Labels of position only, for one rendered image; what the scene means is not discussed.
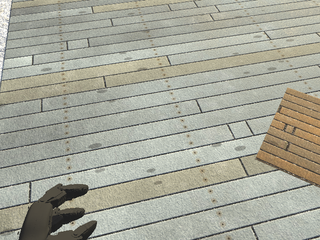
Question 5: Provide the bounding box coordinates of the robot left hand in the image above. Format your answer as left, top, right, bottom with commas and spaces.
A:
17, 183, 97, 240

